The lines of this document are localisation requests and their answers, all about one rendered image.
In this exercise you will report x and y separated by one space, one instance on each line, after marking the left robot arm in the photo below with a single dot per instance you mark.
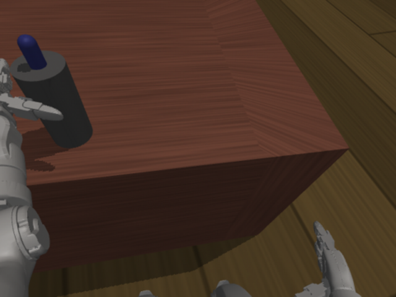
23 237

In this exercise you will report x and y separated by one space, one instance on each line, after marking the left robot hand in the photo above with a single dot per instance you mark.
21 106

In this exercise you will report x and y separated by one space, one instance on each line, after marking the right robot hand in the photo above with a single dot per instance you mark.
335 272

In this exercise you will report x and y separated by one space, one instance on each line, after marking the bottle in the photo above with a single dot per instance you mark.
45 77

